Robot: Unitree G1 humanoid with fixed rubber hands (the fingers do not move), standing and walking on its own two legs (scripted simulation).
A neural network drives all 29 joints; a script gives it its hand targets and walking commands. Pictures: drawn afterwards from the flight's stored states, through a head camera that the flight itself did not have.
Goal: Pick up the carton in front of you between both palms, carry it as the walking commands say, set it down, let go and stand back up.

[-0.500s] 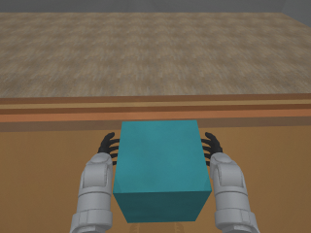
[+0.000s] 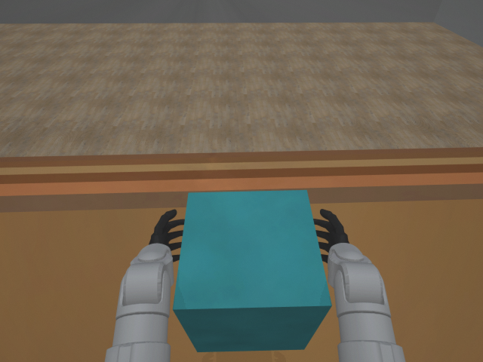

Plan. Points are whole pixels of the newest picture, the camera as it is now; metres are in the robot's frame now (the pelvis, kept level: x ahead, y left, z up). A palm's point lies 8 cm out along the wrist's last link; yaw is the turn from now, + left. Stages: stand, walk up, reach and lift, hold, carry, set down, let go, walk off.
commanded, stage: carry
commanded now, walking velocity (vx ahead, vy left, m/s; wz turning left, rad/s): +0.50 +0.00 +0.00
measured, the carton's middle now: (249, 275) +0.28 +0.00 -0.01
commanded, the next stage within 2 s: none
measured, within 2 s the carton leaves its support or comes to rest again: neither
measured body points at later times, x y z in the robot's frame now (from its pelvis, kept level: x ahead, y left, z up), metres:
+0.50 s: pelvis +0.20 +0.00 +0.00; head +0.20 +0.00 +0.45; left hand +0.48 +0.14 +0.08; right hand +0.47 -0.16 +0.07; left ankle +0.18 +0.07 -0.74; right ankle +0.08 -0.10 -0.66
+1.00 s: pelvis +0.51 -0.07 +0.01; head +0.54 -0.08 +0.45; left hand +0.78 +0.09 +0.06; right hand +0.79 -0.21 +0.05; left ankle +0.49 +0.07 -0.66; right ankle +0.52 -0.13 -0.74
